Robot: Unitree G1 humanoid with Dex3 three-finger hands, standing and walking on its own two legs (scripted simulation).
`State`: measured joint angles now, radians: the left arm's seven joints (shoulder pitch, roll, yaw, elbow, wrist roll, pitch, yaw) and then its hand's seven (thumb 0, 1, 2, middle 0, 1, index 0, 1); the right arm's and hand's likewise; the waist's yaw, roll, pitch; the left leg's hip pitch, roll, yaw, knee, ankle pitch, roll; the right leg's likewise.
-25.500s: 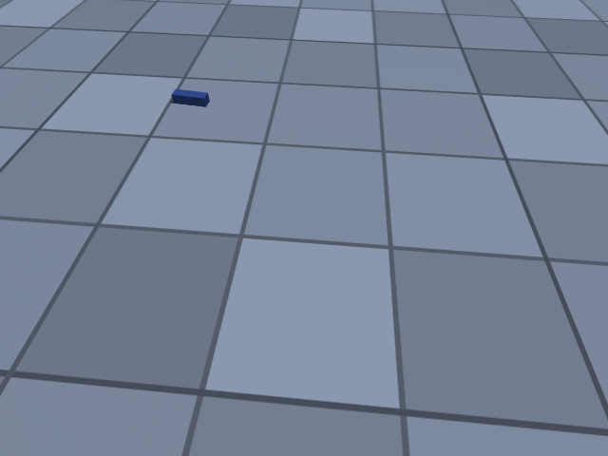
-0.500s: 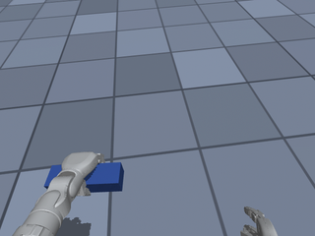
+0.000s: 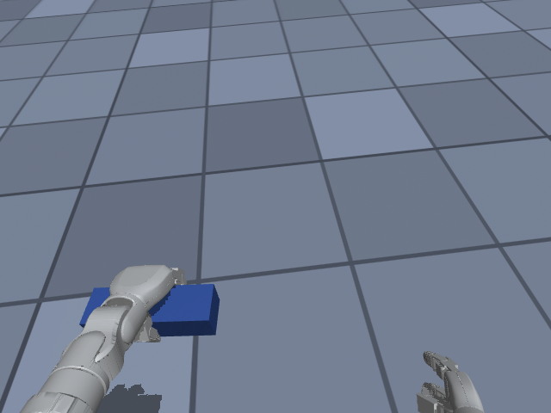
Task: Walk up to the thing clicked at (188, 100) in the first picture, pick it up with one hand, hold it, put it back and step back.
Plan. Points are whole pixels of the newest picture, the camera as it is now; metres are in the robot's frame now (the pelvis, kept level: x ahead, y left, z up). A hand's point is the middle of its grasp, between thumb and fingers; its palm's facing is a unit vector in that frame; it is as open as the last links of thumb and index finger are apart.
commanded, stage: hold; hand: left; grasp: from above
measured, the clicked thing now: (154, 311) +0.29 +0.22 -0.07
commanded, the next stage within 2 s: crouch in 0.30 s
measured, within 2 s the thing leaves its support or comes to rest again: neither
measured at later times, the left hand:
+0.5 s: hand (153, 308) +0.29 +0.22 -0.05, palm faces -0.49 -0.03 -0.87, open 9.6 cm
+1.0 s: hand (184, 323) +0.33 +0.22 -0.22, palm faces -0.43 +0.08 -0.90, open 9.6 cm
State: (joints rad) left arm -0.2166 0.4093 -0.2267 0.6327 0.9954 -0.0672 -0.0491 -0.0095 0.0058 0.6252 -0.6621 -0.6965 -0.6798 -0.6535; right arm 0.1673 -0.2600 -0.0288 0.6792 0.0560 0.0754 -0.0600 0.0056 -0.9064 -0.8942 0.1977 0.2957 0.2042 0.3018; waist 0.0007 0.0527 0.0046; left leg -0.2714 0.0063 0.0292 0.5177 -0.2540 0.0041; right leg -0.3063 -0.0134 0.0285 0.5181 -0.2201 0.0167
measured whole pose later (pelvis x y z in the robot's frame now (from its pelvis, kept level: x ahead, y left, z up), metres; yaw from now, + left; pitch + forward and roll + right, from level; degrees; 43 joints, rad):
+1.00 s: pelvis -0.03 +0.01 -0.11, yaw +1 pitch +22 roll -2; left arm -0.57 0.37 -0.17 1.15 1.21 -0.09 0.36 -0.01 0.00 0.62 -0.68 -0.67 -0.69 -0.63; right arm 0.23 -0.28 -0.08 0.73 -0.02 0.04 -0.02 0.00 -0.90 -0.89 0.20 0.30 0.21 0.30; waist -0.10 0.02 -0.14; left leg -1.12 0.01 -0.01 1.25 -0.50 0.01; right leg -1.12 -0.01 0.00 1.20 -0.45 0.03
